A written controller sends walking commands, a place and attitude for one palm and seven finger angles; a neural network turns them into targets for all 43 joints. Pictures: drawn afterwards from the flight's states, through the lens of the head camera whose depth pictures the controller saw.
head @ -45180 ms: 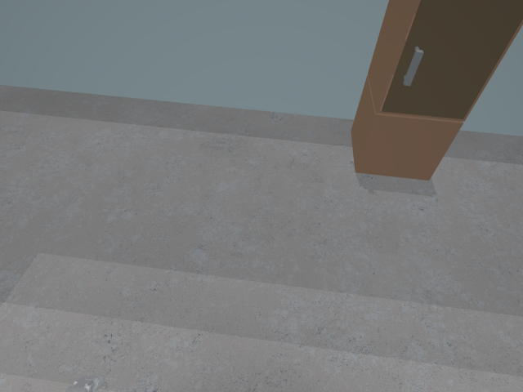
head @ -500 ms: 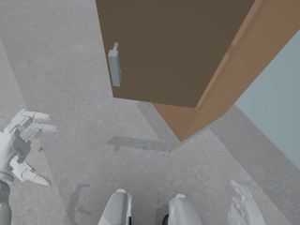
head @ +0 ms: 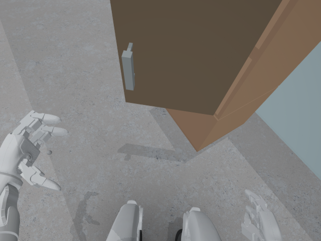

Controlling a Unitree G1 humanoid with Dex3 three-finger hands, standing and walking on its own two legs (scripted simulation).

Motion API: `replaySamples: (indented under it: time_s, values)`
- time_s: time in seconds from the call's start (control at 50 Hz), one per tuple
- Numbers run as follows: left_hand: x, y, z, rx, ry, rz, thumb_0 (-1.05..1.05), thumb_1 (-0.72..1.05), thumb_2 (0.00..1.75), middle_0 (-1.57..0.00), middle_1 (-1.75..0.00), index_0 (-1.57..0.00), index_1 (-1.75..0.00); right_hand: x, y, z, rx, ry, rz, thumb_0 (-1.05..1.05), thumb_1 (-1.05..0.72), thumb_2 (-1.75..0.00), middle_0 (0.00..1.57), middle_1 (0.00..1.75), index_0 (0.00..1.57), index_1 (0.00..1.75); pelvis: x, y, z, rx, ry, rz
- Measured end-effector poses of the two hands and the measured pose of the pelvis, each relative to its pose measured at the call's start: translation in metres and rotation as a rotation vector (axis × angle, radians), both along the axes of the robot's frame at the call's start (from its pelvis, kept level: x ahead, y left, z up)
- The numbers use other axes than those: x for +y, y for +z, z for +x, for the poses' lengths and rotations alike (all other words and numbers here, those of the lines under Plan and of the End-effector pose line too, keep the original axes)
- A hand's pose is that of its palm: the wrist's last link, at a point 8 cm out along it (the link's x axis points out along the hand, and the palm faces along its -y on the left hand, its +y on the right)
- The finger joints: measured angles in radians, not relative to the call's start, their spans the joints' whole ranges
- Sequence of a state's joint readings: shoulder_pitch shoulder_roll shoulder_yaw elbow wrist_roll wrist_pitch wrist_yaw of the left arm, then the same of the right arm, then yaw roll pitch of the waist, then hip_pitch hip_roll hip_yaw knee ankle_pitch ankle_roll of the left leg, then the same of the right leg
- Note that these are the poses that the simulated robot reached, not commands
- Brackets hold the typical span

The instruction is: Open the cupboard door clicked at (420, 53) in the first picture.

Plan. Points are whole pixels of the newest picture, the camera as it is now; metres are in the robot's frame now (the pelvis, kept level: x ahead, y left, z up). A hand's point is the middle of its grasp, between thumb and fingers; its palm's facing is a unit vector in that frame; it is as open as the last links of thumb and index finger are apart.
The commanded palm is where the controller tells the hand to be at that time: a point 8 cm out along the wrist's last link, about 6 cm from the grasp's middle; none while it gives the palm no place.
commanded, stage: move the hooked fingers beside the handle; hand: left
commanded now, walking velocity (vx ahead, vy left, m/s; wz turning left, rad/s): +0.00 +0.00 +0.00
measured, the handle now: (130, 67) +0.59 +0.14 +0.01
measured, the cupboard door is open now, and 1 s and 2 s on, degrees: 51 51 51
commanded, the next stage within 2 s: none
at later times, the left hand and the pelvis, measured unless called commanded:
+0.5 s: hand (74, 121) +0.38 +0.24 +0.03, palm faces -0.07 -1.00 -0.02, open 14.0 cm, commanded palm +0.37 +0.29 +0.04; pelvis +0.01 -0.01 +0.00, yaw -1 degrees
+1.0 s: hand (91, 96) +0.46 +0.22 +0.02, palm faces -0.08 -1.00 -0.01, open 14.0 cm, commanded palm +0.45 +0.26 +0.02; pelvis +0.00 -0.01 -0.02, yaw -2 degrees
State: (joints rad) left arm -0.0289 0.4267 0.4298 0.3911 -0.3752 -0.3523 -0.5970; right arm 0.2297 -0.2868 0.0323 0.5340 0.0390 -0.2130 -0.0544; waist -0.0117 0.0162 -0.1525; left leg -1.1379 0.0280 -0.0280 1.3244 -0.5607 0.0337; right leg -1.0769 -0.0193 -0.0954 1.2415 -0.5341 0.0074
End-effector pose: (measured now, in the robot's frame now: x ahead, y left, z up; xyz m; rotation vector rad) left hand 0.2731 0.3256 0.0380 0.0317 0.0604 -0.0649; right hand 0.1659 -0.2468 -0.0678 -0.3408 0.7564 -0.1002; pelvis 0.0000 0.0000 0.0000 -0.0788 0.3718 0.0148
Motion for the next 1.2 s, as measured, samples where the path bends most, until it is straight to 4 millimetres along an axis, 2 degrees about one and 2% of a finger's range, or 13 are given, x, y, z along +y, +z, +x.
replaySamples:
  time_s: [0.12, 0.22, 0.36, 0.52, 0.64, 0.78, 0.94, 1.06, 1.2]
  values:
    - [-0.018, -0.001, 0.028, -0.023, -0.046, -0.009, -0.01, -0.5, 0.3, -0.3, -1.2, -0.3, -1.2, -0.003, -0.003, -0.006, 0.023, -0.022, -0.007, 0.01, -0.9, -0.89, 0.21, 0.3, 0.2, 0.3, 0.001, -0.001, 0.0, 0.01, -0.004, 0.003]
    - [-0.019, -0.003, 0.051, 0.002, -0.029, -0.001, -0.01, -0.5, 0.3, -0.3, -1.2, -0.3, -1.2, -0.006, -0.006, -0.016, 0.059, -0.053, -0.002, 0.01, -0.9, -0.89, 0.21, 0.3, 0.2, 0.3, -0.001, 0.0, 0.001, 0.022, -0.012, 0.008]
    - [-0.022, 0.006, 0.066, -0.02, -0.008, 0.011, -0.01, -0.49, 0.3, -0.3, -1.2, -0.3, -1.2, -0.011, -0.011, -0.033, 0.129, -0.085, 0.011, 0.01, -0.9, -0.89, 0.21, 0.3, 0.2, 0.3, -0.002, 0.003, 0.006, 0.034, -0.02, 0.014]
    - [-0.03, -0.009, 0.089, 0.011, -0.007, -0.005, -0.01, -0.5, 0.3, -0.3, -1.2, -0.3, -1.2, -0.021, -0.02, -0.047, 0.196, -0.111, -0.005, 0.01, -0.9, -0.89, 0.21, 0.3, 0.2, 0.3, -0.006, -0.001, 0.006, 0.046, -0.021, 0.016]
    - [-0.039, -0.004, 0.111, -0.036, -0.017, 0.0, -0.01, -0.5, 0.3, -0.3, -1.2, -0.3, -1.2, -0.027, -0.024, -0.056, 0.233, -0.133, -0.013, 0.01, -0.9, -0.89, 0.21, 0.3, 0.2, 0.3, -0.008, -0.003, 0.005, 0.055, -0.027, 0.018]
    - [-0.032, -0.01, 0.137, -0.006, 0.009, -0.008, -0.01, -0.49, 0.3, -0.3, -1.2, -0.3, -1.2, -0.032, -0.031, -0.071, 0.284, -0.158, -0.015, 0.01, -0.9, -0.89, 0.21, 0.3, 0.2, 0.3, -0.011, -0.009, 0.003, 0.072, -0.033, 0.016]
    - [-0.043, -0.009, 0.155, -0.031, -0.021, -0.01, -0.01, -0.5, 0.3, -0.29, -1.2, -0.3, -1.2, -0.032, -0.039, -0.093, 0.368, -0.179, -0.015, 0.01, -0.9, -0.89, 0.21, 0.3, 0.2, 0.3, -0.009, -0.013, 0.001, 0.089, -0.035, 0.014]
    - [-0.049, -0.016, 0.177, -0.014, -0.011, -0.015, -0.01, -0.5, 0.3, -0.3, -1.2, -0.3, -1.2, -0.031, -0.044, -0.108, 0.408, -0.201, -0.025, 0.01, -0.9, -0.89, 0.21, 0.3, 0.2, 0.3, -0.008, -0.018, -0.003, 0.107, -0.036, 0.009]
    - [-0.053, -0.011, 0.199, -0.047, -0.009, -0.002, -0.01, -0.5, 0.3, -0.3, -1.2, -0.3, -1.2, -0.029, -0.048, -0.129, 0.467, -0.231, -0.025, 0.01, -0.9, -0.89, 0.21, 0.3, 0.2, 0.3, -0.005, -0.023, -0.005, 0.125, -0.042, 0.004]
